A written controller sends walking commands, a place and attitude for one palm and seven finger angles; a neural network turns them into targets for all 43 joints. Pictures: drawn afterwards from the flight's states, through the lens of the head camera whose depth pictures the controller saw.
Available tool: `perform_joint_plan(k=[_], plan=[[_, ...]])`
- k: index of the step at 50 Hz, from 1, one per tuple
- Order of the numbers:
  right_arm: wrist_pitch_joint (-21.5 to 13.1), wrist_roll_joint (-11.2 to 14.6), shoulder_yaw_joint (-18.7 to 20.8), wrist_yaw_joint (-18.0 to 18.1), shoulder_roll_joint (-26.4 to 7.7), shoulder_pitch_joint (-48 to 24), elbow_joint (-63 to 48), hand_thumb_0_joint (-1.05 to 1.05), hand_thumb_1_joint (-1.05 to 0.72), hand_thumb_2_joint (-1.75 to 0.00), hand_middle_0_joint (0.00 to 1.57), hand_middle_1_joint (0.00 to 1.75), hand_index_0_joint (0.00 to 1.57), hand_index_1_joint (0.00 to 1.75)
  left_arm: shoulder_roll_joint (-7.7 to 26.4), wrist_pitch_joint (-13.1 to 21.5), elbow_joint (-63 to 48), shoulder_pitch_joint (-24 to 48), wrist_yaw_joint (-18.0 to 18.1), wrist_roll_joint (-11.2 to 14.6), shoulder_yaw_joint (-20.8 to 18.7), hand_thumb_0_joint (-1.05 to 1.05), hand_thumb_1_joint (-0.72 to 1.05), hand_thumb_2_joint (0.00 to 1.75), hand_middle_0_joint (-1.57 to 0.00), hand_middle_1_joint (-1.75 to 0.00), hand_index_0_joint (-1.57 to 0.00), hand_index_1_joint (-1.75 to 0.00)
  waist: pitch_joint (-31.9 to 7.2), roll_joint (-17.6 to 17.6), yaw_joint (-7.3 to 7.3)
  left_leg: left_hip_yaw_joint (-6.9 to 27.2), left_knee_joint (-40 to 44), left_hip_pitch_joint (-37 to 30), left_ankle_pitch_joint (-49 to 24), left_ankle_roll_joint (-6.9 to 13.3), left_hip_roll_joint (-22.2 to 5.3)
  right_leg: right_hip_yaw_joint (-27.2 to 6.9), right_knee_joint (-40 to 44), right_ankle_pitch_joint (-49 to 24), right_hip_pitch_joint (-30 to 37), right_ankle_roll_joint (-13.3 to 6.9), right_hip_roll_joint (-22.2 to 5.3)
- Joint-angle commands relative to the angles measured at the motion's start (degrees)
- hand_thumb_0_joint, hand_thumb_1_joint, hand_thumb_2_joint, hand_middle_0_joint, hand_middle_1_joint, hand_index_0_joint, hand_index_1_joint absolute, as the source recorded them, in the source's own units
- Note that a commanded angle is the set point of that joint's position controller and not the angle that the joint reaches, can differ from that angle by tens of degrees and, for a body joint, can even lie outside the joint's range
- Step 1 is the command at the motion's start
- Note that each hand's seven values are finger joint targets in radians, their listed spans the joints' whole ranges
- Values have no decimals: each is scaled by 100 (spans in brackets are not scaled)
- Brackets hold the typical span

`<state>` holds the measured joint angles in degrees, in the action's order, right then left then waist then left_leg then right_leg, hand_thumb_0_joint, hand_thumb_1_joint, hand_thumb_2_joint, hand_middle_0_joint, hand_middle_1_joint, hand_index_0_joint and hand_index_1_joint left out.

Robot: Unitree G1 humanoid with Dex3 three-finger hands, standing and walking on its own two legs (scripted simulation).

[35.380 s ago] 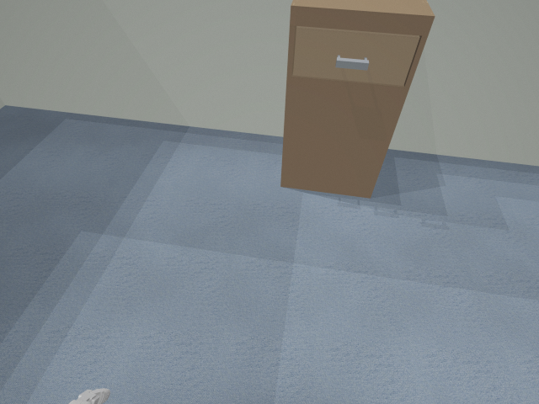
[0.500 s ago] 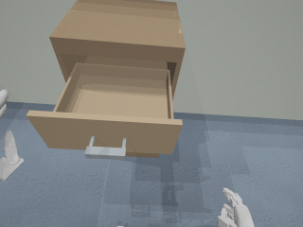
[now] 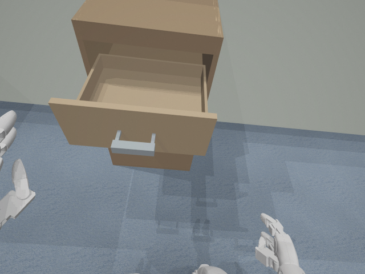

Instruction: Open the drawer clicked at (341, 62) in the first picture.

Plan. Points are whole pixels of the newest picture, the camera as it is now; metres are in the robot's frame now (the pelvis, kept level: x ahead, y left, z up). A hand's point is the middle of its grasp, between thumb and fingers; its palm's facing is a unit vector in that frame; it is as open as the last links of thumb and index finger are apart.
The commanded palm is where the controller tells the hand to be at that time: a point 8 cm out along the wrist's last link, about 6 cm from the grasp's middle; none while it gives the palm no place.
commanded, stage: stop stepping back and stand still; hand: left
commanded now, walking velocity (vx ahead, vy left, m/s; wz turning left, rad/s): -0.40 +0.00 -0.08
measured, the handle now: (135, 141) +0.45 +0.16 -0.04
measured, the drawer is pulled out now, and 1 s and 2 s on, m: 0.30 0.30 0.30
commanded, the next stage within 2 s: let the arm hang, fingers relaxed in 0.74 s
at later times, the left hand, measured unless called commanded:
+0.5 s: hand (43, 259) +0.12 +0.19 +0.16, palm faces +0.31 -0.85 -0.44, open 7.4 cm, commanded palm +0.06 +0.24 +0.19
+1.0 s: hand out of the picture +0.07 +0.21 -0.06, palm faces +0.05 -0.91 -0.41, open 7.4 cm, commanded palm none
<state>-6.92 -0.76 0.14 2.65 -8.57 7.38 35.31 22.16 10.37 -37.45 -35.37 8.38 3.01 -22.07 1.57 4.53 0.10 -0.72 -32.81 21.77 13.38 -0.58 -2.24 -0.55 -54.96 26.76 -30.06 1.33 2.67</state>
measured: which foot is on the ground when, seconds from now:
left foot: down 0.00-0.16, up 0.18-0.42, down 0.44-1.00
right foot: up 0.00-0.12, down 0.14-1.00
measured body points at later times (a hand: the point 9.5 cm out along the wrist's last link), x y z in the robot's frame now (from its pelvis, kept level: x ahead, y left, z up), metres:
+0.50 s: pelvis -0.07 -0.04 +0.01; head -0.06 -0.02 +0.46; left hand +0.10 +0.24 +0.18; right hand +0.05 -0.32 -0.07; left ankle -0.09 +0.07 -0.73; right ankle -0.07 -0.13 -0.73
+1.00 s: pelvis -0.10 -0.02 +0.00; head -0.09 -0.05 +0.45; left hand +0.07 +0.26 -0.03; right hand +0.07 -0.27 -0.11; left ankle -0.09 +0.07 -0.73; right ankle -0.07 -0.13 -0.73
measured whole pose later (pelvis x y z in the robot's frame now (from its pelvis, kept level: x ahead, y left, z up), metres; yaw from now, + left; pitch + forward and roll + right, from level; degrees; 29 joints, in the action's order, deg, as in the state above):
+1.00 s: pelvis -0.10 -0.02 +0.00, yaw +0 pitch +1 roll +0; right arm -2.6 -0.8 -0.7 -0.7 -15.4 6.4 45.5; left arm 17.5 -1.3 21.1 -18.0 0.7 -2.6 -4.4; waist -1.2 -2.6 0.0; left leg -3.2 -32.6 17.2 16.7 2.0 0.9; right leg 4.8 -33.5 15.5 -19.1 -0.8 -1.9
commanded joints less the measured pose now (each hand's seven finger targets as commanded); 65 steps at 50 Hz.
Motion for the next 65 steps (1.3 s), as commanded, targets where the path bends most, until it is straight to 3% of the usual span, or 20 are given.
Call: perform_joint_plan(k=[1,4,6,7,8,9,12,14,18,20,23,26,32,41,42,45,50,55,60,65], plan=[[-415,8,364,-33,-1016,-300,-685,0,-90,-90,20,30,20,30,922,455,-2123,243,80,21,-558,0,90,90,-20,-30,-20,-30,-1141,-1874,-25,711,809,-1168,-3755,725,-1570,119,437,-84,465,38,-162],[-380,84,229,-65,-998,-223,-764,0,-90,-90,20,30,20,30,784,343,-1297,-136,80,73,-635,0,90,90,-20,-30,-20,-30,-838,-1814,-42,697,965,-220,-855,602,-1332,208,1817,-236,1396,37,-212],[-253,162,214,-22,-1011,-138,-845,0,-90,-90,20,30,20,30,943,308,-870,-281,87,15,-846,0,90,90,-20,-30,-20,-30,-665,-1156,-28,247,640,342,1270,332,-753,402,3055,-1048,2075,11,-287],[-179,197,186,-21,-932,-133,-898,0,-90,-90,20,30,20,30,982,346,-861,-134,61,18,-774,0,90,90,-20,-30,-20,-30,-611,-373,-100,-114,-184,259,1641,116,-281,-97,3682,-900,1784,-216,-778],[-85,197,155,-10,-852,-154,-945,0,-90,-90,20,30,20,30,1232,344,-708,-99,76,31,-957,0,90,90,-20,-30,-20,-30,-584,687,-130,-177,-1468,454,1476,-32,143,-1651,4377,-139,1265,-702,-1753],[-53,179,128,44,-830,-180,-901,0,-90,-90,20,30,20,30,1345,353,-636,207,116,65,-1038,0,90,90,-20,-30,-20,-30,-411,1033,-73,22,-2358,638,1402,-45,232,-2063,4691,-210,971,-1007,-2354],[47,199,158,82,-869,-188,-804,0,-90,-90,20,30,20,30,913,308,-272,-131,69,50,-712,0,90,90,-20,-30,-20,-30,-549,504,-173,213,-2860,847,805,-37,140,-1418,4207,-680,1346,-889,-2022],[75,170,128,137,-838,-323,-798,0,-90,-90,20,30,20,30,822,376,-236,-238,117,-31,-597,0,90,90,-20,-30,-20,-30,-450,355,-168,22,-1732,499,845,14,60,-797,4148,-977,1366,-844,-1811],[-157,117,125,208,-933,-122,-745,0,-90,-90,20,30,20,30,758,420,-526,-31,191,-154,-291,0,90,90,-20,-30,-20,-30,-366,334,-141,-301,457,-374,787,254,216,-770,4230,-590,1610,-678,-1661],[-304,93,194,208,-1059,83,-760,0,-90,-90,20,30,20,30,851,469,-892,0,223,-162,-302,0,90,90,-20,-30,-20,-30,-532,-323,-161,-132,1404,-803,338,356,127,-624,3709,-1142,2004,-497,-1372],[-358,125,311,165,-1273,73,-950,0,-90,-90,20,30,20,30,1139,566,-1334,-86,221,-168,-509,0,90,90,-20,-30,-20,-30,-890,-1351,-16,901,1252,-1071,-1407,566,-781,120,2566,-2029,2108,-136,-647],[-337,127,230,142,-1085,8,-863,0,-90,-90,20,30,20,30,1207,542,-1318,-387,222,-110,-747,0,90,90,-20,-30,-20,-30,-836,-1594,-46,587,1227,-657,-1113,371,-509,148,2735,-2034,2295,-201,-635],[-291,187,222,104,-1096,65,-772,0,-90,-90,20,30,20,30,741,525,-372,-267,170,-3,-435,0,90,90,-20,-30,-20,-30,-434,-464,-154,356,984,-428,-705,202,-258,-239,3238,-2518,2236,-258,-768],[-203,119,141,108,-1048,-81,-854,0,-90,-90,20,30,20,30,881,408,-643,350,118,-77,-351,0,90,90,-20,-30,-20,-30,-595,-599,-97,284,1247,-708,-442,236,-192,-108,3486,-2142,2163,-177,-598],[-412,85,502,-373,-2014,-387,581,0,-90,-90,20,30,20,30,188,-431,4308,980,-594,-653,1753,0,90,90,-20,-30,-20,-30,-49,-699,-263,482,417,-369,-1439,304,-368,246,2480,-2701,1242,-304,-886],[183,24,351,-313,-1541,135,476,0,-90,-90,20,30,20,30,-99,-987,4699,1030,-776,-543,1621,0,90,90,-20,-30,-20,-30,-632,-863,-118,620,641,-387,-1430,454,-586,191,2166,-1720,1301,-295,-640],[423,-32,224,-227,-1578,50,622,0,-90,-90,20,30,20,30,260,-993,6340,1637,-794,-552,1717,0,90,90,-20,-30,-20,-30,-730,587,1,574,440,-579,-1185,381,-205,-314,2746,-2447,1890,-484,-956],[592,-46,109,-193,-1340,112,1168,0,-90,-90,20,30,20,30,197,-1037,7821,1985,-757,-453,1937,0,90,90,-20,-30,-20,-30,-257,-832,4,484,1048,-793,-499,291,-222,-367,3208,-1667,1827,-438,-894],[669,-21,73,-144,-1111,504,1760,0,-90,-90,20,30,20,30,5,-1001,8887,1835,-753,-397,1990,0,90,90,-20,-30,-20,-30,-38,-1250,-2,407,1321,-856,184,236,-215,-382,3751,-1060,1913,-458,-919],[670,-1,96,-102,-1055,926,2208,0,-90,-90,20,30,20,30,-64,-964,9541,1810,-750,-365,2017,0,90,90,-20,-30,-20,-30,-59,-1001,-29,414,1403,-996,88,246,-278,-310,3889,-1154,2015,-496,-914]])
